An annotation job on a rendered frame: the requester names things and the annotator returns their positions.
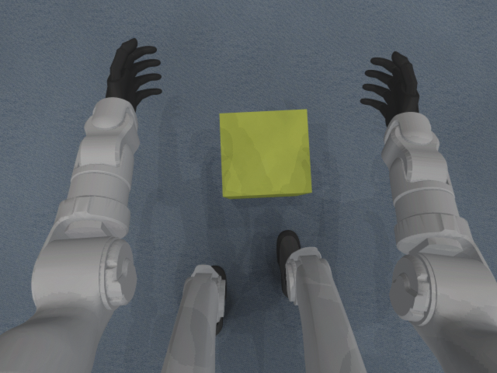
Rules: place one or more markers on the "right robot forearm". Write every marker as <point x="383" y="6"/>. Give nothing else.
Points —
<point x="427" y="216"/>

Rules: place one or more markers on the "right robot upper arm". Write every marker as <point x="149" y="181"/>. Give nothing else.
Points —
<point x="452" y="304"/>

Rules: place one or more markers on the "left robot forearm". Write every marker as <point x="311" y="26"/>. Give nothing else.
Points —
<point x="97" y="200"/>

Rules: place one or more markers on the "right robot hand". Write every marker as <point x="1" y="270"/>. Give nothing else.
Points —
<point x="402" y="95"/>

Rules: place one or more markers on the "left robot hand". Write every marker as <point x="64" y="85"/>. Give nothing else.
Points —
<point x="122" y="82"/>

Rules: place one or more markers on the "right robot thigh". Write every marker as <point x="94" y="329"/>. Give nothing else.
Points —
<point x="329" y="343"/>

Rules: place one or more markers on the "left robot upper arm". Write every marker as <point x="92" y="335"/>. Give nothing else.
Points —
<point x="78" y="284"/>

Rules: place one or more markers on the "robot right shin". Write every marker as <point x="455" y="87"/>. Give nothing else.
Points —
<point x="306" y="251"/>

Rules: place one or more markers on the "carton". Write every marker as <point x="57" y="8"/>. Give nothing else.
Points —
<point x="265" y="154"/>

